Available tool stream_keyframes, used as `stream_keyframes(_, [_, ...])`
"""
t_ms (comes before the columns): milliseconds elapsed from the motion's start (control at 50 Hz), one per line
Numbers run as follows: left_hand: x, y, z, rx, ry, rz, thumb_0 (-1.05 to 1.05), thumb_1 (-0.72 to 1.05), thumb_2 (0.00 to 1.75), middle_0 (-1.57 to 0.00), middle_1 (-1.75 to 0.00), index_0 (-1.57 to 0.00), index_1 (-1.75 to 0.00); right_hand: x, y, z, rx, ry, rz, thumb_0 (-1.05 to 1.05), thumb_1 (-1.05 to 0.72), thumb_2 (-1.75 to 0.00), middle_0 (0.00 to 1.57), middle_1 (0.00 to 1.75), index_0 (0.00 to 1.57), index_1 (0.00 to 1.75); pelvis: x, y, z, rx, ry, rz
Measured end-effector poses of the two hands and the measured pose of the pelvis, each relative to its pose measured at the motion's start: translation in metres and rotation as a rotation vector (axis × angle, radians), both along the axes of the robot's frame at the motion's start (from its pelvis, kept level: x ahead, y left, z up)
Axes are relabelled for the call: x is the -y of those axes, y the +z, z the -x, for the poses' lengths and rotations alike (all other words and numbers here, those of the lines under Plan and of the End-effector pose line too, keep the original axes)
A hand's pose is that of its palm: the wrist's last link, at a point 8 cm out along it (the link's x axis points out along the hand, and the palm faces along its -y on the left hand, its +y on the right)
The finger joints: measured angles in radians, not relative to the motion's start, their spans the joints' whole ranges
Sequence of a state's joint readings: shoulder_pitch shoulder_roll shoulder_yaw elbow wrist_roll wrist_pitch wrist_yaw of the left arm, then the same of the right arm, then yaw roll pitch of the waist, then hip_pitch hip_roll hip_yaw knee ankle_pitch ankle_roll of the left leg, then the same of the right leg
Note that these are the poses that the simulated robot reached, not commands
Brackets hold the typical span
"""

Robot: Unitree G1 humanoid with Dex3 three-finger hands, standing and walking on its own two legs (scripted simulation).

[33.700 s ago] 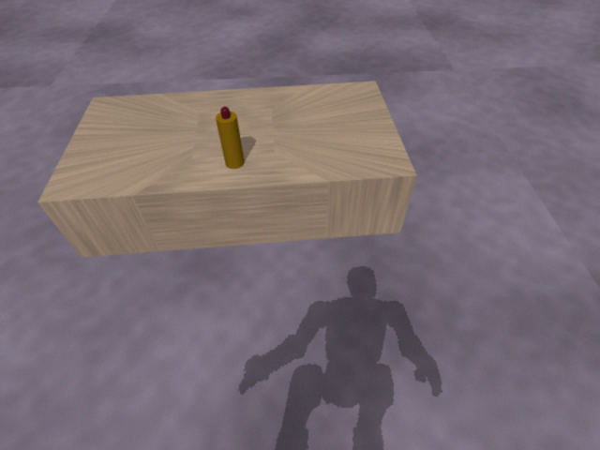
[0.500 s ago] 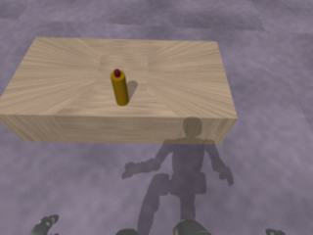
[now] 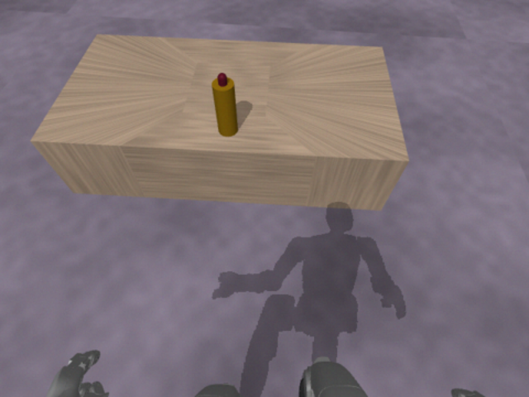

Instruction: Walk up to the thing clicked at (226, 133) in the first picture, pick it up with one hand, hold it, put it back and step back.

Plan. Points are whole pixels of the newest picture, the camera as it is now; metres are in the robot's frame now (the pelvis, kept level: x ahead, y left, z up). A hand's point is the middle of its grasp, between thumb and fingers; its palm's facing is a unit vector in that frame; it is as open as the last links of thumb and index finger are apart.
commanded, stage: step back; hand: left
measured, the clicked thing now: (225, 104) +1.03 +0.17 -0.30
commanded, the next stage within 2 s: stand in 1.18 s
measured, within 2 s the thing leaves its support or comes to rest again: neither
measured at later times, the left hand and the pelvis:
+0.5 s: hand out of the picture -0.05 +0.26 -0.13, palm faces -0.03 -0.92 -0.39, open 7.4 cm; pelvis -0.09 -0.01 +0.02, yaw -2 degrees
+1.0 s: hand out of the picture +0.06 +0.24 -0.13, palm faces -0.03 -0.93 -0.37, open 7.4 cm; pelvis -0.05 -0.02 +0.01, yaw -1 degrees
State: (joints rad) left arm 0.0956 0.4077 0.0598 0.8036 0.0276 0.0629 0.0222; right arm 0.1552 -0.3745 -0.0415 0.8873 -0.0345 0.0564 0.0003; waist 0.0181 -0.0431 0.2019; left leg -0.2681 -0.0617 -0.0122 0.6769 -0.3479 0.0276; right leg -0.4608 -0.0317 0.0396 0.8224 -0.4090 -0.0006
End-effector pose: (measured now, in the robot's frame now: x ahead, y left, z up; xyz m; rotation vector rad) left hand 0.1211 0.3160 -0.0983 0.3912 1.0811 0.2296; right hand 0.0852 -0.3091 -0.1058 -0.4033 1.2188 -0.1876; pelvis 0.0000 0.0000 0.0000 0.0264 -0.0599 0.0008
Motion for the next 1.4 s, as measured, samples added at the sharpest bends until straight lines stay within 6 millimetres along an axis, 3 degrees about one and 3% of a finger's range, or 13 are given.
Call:
stream_keyframes(160, [0.004, 0.0, 0.075, -0.083, 0.001, 0.041, 0.01, 0.91, 0.9, -0.21, -0.3, -0.2, -0.3, 0.0, 0.022, 0.051, 0.063, -0.024, 0.004, 0.01, -0.9, -0.89, 0.2, 0.3, 0.21, 0.3, 0.002, 0.014, 0.048, -0.02, -0.044, 0.037])
stream_keyframes(320, [0.022, 0.001, 0.154, -0.174, -0.01, 0.031, 0.01, 0.91, 0.9, -0.21, -0.3, -0.2, -0.3, 0.024, 0.015, 0.095, 0.117, -0.082, -0.014, 0.01, -0.9, -0.89, 0.2, 0.3, 0.21, 0.3, 0.017, 0.011, 0.085, -0.01, -0.097, 0.046])
stream_keyframes(420, [0.024, 0.011, 0.178, -0.172, 0.02, 0.029, 0.01, 0.9, 0.9, -0.21, -0.3, -0.2, -0.3, 0.027, 0.012, 0.126, 0.059, -0.099, -0.034, 0.01, -0.9, -0.89, 0.2, 0.3, 0.21, 0.3, 0.016, 0.018, 0.092, -0.01, -0.084, 0.028])
stream_keyframes(500, [0.015, 0.012, 0.175, -0.135, 0.041, 0.032, 0.01, 0.9, 0.9, -0.21, -0.3, -0.21, -0.3, 0.022, 0.008, 0.142, -0.015, -0.08, -0.031, 0.01, -0.9, -0.9, 0.2, 0.3, 0.2, 0.3, 0.011, 0.017, 0.091, -0.015, -0.042, 0.033])
stream_keyframes(600, [-0.002, 0.002, 0.16, -0.122, 0.04, 0.037, 0.01, 0.9, 0.9, -0.21, -0.3, -0.2, -0.3, 0.006, 0.009, 0.142, -0.029, -0.079, -0.019, 0.01, -0.9, -0.9, 0.2, 0.3, 0.21, 0.3, 0.0, 0.012, 0.087, -0.009, -0.026, 0.007])
stream_keyframes(680, [-0.003, 0.002, 0.138, -0.125, 0.01, 0.041, 0.01, 0.91, 0.9, -0.21, -0.3, -0.2, -0.3, -0.001, 0.016, 0.138, 0.02, -0.089, -0.024, 0.01, -0.9, -0.89, 0.2, 0.3, 0.21, 0.3, -0.001, 0.016, 0.083, -0.012, -0.037, 0.016])
stream_keyframes(780, [0.006, 0.007, 0.105, -0.079, -0.031, 0.046, 0.01, 0.91, 0.9, -0.2, -0.3, -0.2, -0.3, 0.006, 0.018, 0.132, 0.032, -0.104, -0.018, 0.01, -0.9, -0.89, 0.2, 0.3, 0.21, 0.3, 0.006, 0.017, 0.075, -0.012, -0.045, 0.02])
stream_keyframes(920, [0.029, 0.007, 0.078, -0.018, -0.029, 0.037, 0.01, 0.91, 0.9, -0.2, -0.3, -0.2, -0.3, 0.021, 0.001, 0.106, 0.013, -0.109, -0.03, 0.01, -0.9, -0.89, 0.2, 0.3, 0.21, 0.3, 0.02, 0.009, 0.061, -0.012, -0.034, 0.036])
stream_keyframes(1020, [0.035, 0.004, 0.063, -0.013, -0.023, 0.061, 0.01, 0.9, 0.9, -0.21, -0.3, -0.2, -0.3, 0.015, -0.002, 0.086, 0.015, -0.087, -0.039, 0.01, -0.9, -0.9, 0.2, 0.3, 0.2, 0.3, 0.017, 0.009, 0.051, -0.017, -0.022, 0.025])
stream_keyframes(1160, [0.037, 0.004, 0.045, -0.018, -0.004, 0.099, 0.01, 0.9, 0.9, -0.21, -0.3, -0.2, -0.3, 0.001, 0.008, 0.065, 0.006, -0.076, -0.053, 0.01, -0.9, -0.89, 0.2, 0.3, 0.21, 0.3, 0.013, 0.019, 0.039, -0.027, -0.021, 0.03])
stream_keyframes(1400, [0.035, 0.007, 0.051, -0.081, -0.009, 0.103, 0.01, 0.91, 0.9, -0.2, -0.3, -0.2, -0.3, -0.004, 0.025, 0.03, 0.082, -0.071, -0.059, 0.01, -0.9, -0.89, 0.2, 0.3, 0.21, 0.3, 0.009, 0.03, 0.034, -0.015, -0.036, 0.026])
